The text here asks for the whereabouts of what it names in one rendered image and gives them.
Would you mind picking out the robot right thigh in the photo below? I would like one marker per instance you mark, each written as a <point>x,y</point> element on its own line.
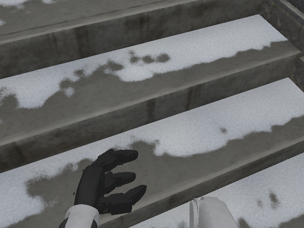
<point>210,212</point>

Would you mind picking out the robot left forearm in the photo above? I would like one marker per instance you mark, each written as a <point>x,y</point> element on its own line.
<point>81,216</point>

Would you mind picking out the left robot hand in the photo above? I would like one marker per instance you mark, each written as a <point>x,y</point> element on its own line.
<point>95,183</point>

